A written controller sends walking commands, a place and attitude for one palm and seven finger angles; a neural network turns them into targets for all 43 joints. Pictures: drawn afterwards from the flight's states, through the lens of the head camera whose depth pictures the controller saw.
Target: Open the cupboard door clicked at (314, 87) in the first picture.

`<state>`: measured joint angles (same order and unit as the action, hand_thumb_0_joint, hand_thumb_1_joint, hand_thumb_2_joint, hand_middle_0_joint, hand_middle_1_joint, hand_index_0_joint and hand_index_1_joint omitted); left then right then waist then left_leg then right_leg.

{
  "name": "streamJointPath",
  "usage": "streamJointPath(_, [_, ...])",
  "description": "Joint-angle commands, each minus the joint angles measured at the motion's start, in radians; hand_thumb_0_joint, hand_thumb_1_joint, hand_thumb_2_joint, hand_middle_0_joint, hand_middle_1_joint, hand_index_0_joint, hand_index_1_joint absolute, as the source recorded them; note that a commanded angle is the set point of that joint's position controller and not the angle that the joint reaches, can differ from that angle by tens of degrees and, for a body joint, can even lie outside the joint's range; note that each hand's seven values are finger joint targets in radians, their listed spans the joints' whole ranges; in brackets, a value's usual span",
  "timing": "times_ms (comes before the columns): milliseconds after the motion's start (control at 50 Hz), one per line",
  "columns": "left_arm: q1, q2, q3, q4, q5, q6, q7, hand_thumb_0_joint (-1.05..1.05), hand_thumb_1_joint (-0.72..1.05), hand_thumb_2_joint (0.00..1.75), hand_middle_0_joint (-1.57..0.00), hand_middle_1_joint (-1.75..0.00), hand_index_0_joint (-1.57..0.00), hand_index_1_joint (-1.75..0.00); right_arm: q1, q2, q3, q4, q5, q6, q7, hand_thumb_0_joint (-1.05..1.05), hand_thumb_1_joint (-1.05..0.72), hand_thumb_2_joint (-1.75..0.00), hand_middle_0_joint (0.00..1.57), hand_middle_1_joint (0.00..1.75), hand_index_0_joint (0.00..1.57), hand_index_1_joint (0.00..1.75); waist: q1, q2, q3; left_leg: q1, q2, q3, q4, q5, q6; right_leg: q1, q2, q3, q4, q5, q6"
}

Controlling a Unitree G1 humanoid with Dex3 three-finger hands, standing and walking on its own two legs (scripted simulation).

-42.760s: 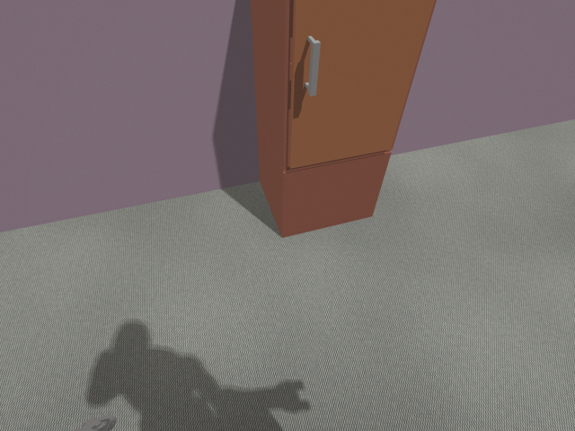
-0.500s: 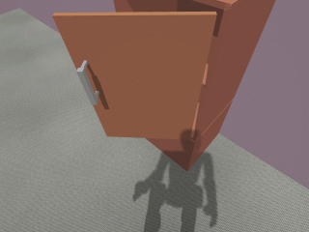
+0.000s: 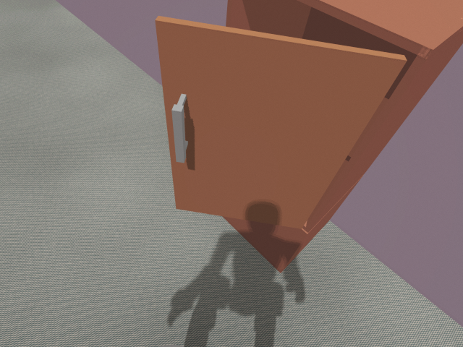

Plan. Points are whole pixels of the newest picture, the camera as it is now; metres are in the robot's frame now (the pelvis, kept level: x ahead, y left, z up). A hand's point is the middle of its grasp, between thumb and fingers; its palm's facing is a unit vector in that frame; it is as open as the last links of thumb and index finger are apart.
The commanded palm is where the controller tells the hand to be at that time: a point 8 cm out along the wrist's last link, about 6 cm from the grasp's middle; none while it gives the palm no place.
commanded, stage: come to a stop and stand still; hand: left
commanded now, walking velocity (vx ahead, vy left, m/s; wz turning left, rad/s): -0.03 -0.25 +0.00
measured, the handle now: (181, 130) +0.51 +0.16 +0.05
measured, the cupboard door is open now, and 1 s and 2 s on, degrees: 39 39 39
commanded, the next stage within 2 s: look again from close up in 0.70 s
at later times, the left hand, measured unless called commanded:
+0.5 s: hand out of the picture +0.02 +0.14 -0.15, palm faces +0.03 -0.97 -0.23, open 7.3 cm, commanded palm none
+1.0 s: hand out of the picture -0.07 +0.12 -0.17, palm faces +0.04 -0.99 -0.17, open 7.4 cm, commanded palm none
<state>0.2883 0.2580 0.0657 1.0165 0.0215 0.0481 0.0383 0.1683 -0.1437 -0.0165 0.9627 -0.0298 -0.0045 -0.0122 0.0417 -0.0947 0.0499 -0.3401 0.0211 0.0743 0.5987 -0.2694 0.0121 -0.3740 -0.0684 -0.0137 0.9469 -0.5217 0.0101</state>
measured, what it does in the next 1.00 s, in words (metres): steps on the spot: right foot, then left foot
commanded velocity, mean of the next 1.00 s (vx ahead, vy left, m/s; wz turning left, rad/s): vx -0.01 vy -0.03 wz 0.00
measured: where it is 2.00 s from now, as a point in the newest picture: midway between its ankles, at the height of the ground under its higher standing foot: outside the picture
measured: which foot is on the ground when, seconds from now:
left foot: down 0.00-0.34, up 0.36-0.60, down 0.62-1.00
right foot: up 0.00-0.30, down 0.32-1.00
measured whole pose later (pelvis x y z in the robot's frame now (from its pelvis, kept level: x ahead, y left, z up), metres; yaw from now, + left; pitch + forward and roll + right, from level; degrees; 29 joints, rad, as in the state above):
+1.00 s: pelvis -0.05 -0.04 +0.01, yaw +0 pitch -1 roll -1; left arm 0.35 0.10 -0.01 1.12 0.01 -0.03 0.04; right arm 0.28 -0.16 -0.01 1.06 -0.02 -0.01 -0.03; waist 0.00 0.03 0.02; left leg -0.23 0.01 0.03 0.55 -0.30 0.02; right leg -0.19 0.04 -0.09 0.48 -0.28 -0.06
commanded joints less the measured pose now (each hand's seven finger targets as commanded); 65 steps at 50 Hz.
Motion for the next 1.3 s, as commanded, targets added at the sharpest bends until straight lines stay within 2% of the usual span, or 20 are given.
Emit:
streamJointPath(0, [0.069, 0.008, -0.006, -0.029, -0.001, -0.017, -0.019, 0.00, 0.90, 0.90, -0.20, -0.30, -0.20, -0.30, 0.056, -0.163, -0.024, -0.019, 0.000, -0.015, -0.027, 0.00, -0.90, -0.90, 0.20, 0.30, 0.20, 0.30, -0.030, 0.297, -0.085, 0.119, 0.257, -0.203, -0.296, 0.436, 0.138, -0.048, 0.017, 0.035, 0.095, 0.092, 0.005])
streamJointPath(120, [-0.012, -0.007, -0.005, -0.062, 0.003, -0.002, -0.028, 0.00, 0.90, 0.90, -0.20, -0.30, -0.20, -0.30, 0.136, -0.191, -0.050, 0.016, -0.004, -0.004, -0.041, 0.00, -0.90, -0.90, 0.20, 0.30, 0.20, 0.30, -0.071, 0.209, -0.083, 0.215, 0.301, -0.222, -0.277, 0.496, 0.167, -0.061, 0.031, 0.000, -0.047, 0.029, 0.014])
streamJointPath(180, [-0.022, -0.028, -0.007, -0.070, -0.002, -0.004, -0.030, 0.00, 0.90, 0.90, -0.20, -0.30, -0.20, -0.30, 0.139, -0.213, -0.060, 0.023, -0.007, 0.002, -0.036, 0.00, -0.90, -0.90, 0.20, 0.30, 0.20, 0.30, -0.076, 0.256, -0.096, 0.194, 0.294, -0.235, -0.285, 0.412, 0.161, 0.004, 0.039, -0.017, -0.161, 0.028, 0.006])
streamJointPath(260, [0.064, -0.034, -0.005, -0.036, -0.003, -0.023, -0.025, 0.00, 0.90, 0.90, -0.20, -0.30, -0.20, -0.30, 0.113, -0.193, -0.060, 0.026, 0.001, 0.009, -0.026, 0.00, -0.90, -0.90, 0.20, 0.30, 0.20, 0.30, -0.030, 0.211, -0.120, 0.067, 0.215, -0.175, -0.218, 0.197, 0.092, 0.238, 0.053, -0.049, -0.504, 0.254, -0.009])
streamJointPath(280, [0.087, -0.007, -0.001, -0.031, 0.003, -0.031, -0.019, 0.00, 0.90, 0.90, -0.20, -0.30, -0.20, -0.30, 0.113, -0.153, -0.055, 0.024, 0.009, 0.010, -0.021, 0.00, -0.90, -0.90, 0.20, 0.30, 0.20, 0.30, -0.016, 0.116, -0.112, -0.007, 0.153, -0.118, -0.152, 0.068, 0.041, 0.311, -0.002, 0.010, -0.609, 0.306, -0.019])
streamJointPath(300, [0.077, 0.059, 0.002, -0.031, 0.010, -0.038, -0.012, 0.00, 0.90, 0.90, -0.20, -0.30, -0.20, -0.30, 0.101, -0.085, -0.040, 0.010, 0.018, 0.016, -0.016, 0.00, -0.90, -0.90, 0.20, 0.30, 0.20, 0.30, -0.023, -0.094, -0.067, -0.117, 0.052, -0.012, -0.039, -0.112, -0.019, 0.302, -0.164, 0.195, -0.690, 0.270, -0.074])
streamJointPath(320, [0.043, 0.082, -0.002, -0.049, 0.004, -0.042, -0.009, 0.00, 0.90, 0.90, -0.20, -0.30, -0.20, -0.30, 0.050, -0.060, -0.027, -0.011, 0.013, 0.026, -0.012, 0.00, -0.90, -0.90, 0.20, 0.30, 0.20, 0.30, -0.013, -0.140, -0.001, -0.099, 0.030, -0.018, 0.044, -0.221, -0.030, 0.145, -0.254, 0.258, -0.751, 0.253, -0.132])
streamJointPath(360, [-0.037, 0.050, -0.010, -0.068, 0.005, -0.047, -0.006, 0.00, 0.90, 0.90, -0.20, -0.30, -0.20, -0.30, 0.064, -0.075, -0.035, 0.018, 0.003, 0.040, -0.004, 0.00, -0.90, -0.90, 0.20, 0.30, 0.20, 0.30, -0.033, -0.139, 0.047, -0.080, 0.037, -0.062, 0.170, -0.182, -0.019, 0.039, -0.193, 0.213, -0.770, 0.127, -0.149])
streamJointPath(420, [-0.044, 0.002, -0.023, -0.053, -0.003, -0.057, -0.005, 0.00, 0.90, 0.90, -0.20, -0.30, -0.20, -0.30, 0.134, -0.055, -0.027, 0.078, 0.007, 0.037, -0.005, 0.00, -0.90, -0.90, 0.20, 0.30, 0.20, 0.30, -0.060, -0.053, 0.071, -0.071, 0.033, -0.041, 0.237, -0.104, -0.030, 0.083, -0.138, 0.114, -0.726, 0.367, -0.153])
streamJointPath(500, [0.029, 0.011, -0.024, -0.021, -0.003, -0.069, -0.004, 0.00, 0.90, 0.90, -0.20, -0.30, -0.20, -0.30, 0.124, -0.036, -0.016, 0.087, 0.015, 0.021, -0.013, 0.00, -0.90, -0.90, 0.20, 0.30, 0.20, 0.30, -0.028, -0.010, 0.003, -0.014, 0.030, -0.023, 0.062, -0.127, -0.042, 0.213, -0.149, 0.120, -0.633, 0.640, -0.189])
streamJointPath(560, [0.024, 0.001, -0.029, 0.002, -0.015, -0.070, -0.002, 0.00, 0.90, 0.90, -0.20, -0.30, -0.20, -0.30, 0.181, -0.020, -0.004, 0.126, 0.019, 0.007, -0.023, 0.00, -0.90, -0.90, 0.20, 0.30, 0.20, 0.30, -0.052, 0.049, -0.038, 0.164, 0.033, -0.038, -0.184, 0.061, -0.034, 0.188, -0.111, 0.111, -0.573, 0.624, -0.141])
streamJointPath(600, [0.043, -0.033, -0.037, 0.015, -0.021, -0.071, -0.004, 0.00, 0.90, 0.90, -0.20, -0.30, -0.20, -0.30, 0.190, -0.061, -0.005, 0.143, 0.015, -0.012, -0.032, 0.00, -0.90, -0.90, 0.20, 0.30, 0.20, 0.30, -0.035, 0.148, -0.061, 0.230, 0.121, -0.105, -0.204, 0.318, 0.001, 0.184, -0.041, 0.074, -0.554, 0.572, -0.071])
streamJointPath(660, [0.040, -0.037, -0.042, 0.048, -0.019, -0.061, -0.002, 0.00, 0.90, 0.90, -0.20, -0.30, -0.20, -0.30, 0.145, -0.053, 0.003, 0.159, 0.018, -0.015, -0.038, 0.00, -0.90, -0.90, 0.20, 0.30, 0.20, 0.30, -0.024, 0.245, -0.021, 0.173, 0.134, -0.120, -0.227, 0.336, 0.024, 0.222, -0.031, 0.052, -0.573, 0.468, -0.043])
streamJointPath(760, [0.070, -0.051, -0.055, 0.089, -0.016, -0.065, -0.006, 0.00, 0.90, 0.90, -0.20, -0.30, -0.20, -0.30, 0.152, -0.043, 0.011, 0.166, 0.021, -0.010, -0.040, 0.00, -0.90, -0.90, 0.20, 0.30, 0.20, 0.30, -0.030, 0.114, 0.033, 0.164, 0.103, -0.103, -0.271, 0.153, 0.007, 0.208, -0.041, 0.069, -0.641, 0.421, -0.045])
streamJointPath(780, [0.163, -0.011, -0.052, 0.119, 0.000, -0.093, 0.041, 0.00, 0.90, 0.90, -0.20, -0.30, -0.20, -0.30, 0.059, -0.107, -0.001, 0.102, 0.030, -0.025, -0.024, 0.00, -0.90, -0.90, 0.20, 0.30, 0.20, 0.30, 0.001, 0.144, 0.068, 0.089, 0.075, -0.031, -0.026, 0.104, -0.021, 0.165, -0.107, 0.143, -0.626, 0.886, 0.027])
streamJointPath(800, [0.130, 0.032, -0.047, 0.070, -0.002, -0.101, 0.034, 0.00, 0.90, 0.90, -0.20, -0.30, -0.20, -0.30, 0.128, -0.035, 0.006, 0.074, 0.027, -0.005, -0.018, 0.00, -0.90, -0.90, 0.20, 0.30, 0.20, 0.30, -0.058, 0.098, -0.004, 0.062, 0.031, -0.061, 0.012, -0.093, -0.008, 0.203, -0.160, 0.205, -0.653, 0.706, -0.007])
streamJointPath(860, [0.067, -0.004, -0.046, 0.039, 0.001, -0.115, 0.019, 0.00, 0.90, 0.90, -0.20, -0.30, -0.20, -0.30, 0.180, -0.044, 0.003, 0.073, 0.018, -0.005, -0.008, 0.00, -0.90, -0.90, 0.20, 0.30, 0.20, 0.30, -0.078, 0.023, -0.059, 0.103, 0.035, -0.064, 0.004, -0.051, -0.010, 0.173, -0.141, 0.158, -0.660, 0.463, -0.126])
streamJointPath(900, [0.053, -0.023, -0.050, 0.033, -0.003, -0.111, 0.016, 0.00, 0.90, 0.90, -0.20, -0.30, -0.20, -0.30, 0.200, -0.050, 0.004, 0.073, 0.017, -0.012, -0.009, 0.00, -0.90, -0.90, 0.20, 0.30, 0.20, 0.30, -0.087, 0.010, -0.043, 0.162, 0.033, -0.073, -0.069, 0.010, -0.004, 0.114, -0.107, 0.131, -0.646, 0.349, -0.118])
streamJointPath(980, [0.060, -0.037, -0.053, 0.028, -0.006, -0.088, 0.008, 0.00, 0.90, 0.90, -0.20, -0.30, -0.20, -0.30, 0.183, -0.063, 0.012, 0.067, 0.011, -0.023, -0.011, 0.00, -0.90, -0.90, 0.20, 0.30, 0.20, 0.30, -0.055, 0.155, 0.069, 0.074, 0.069, -0.143, -0.205, 0.026, 0.022, 0.082, -0.027, 0.083, -0.594, 0.182, -0.078])
streamJointPath(1280, [0.062, -0.015, -0.060, 0.029, -0.012, -0.076, 0.000, 0.00, 0.90, 0.90, -0.20, -0.30, -0.20, -0.30, 0.182, -0.102, 0.022, 0.101, 0.015, -0.042, -0.019, 0.00, -0.90, -0.90, 0.20, 0.30, 0.20, 0.30, -0.028, 0.094, 0.015, 0.084, 0.078, -0.157, -0.268, 0.115, 0.044, 0.198, -0.032, 0.054, -0.547, 0.337, -0.058])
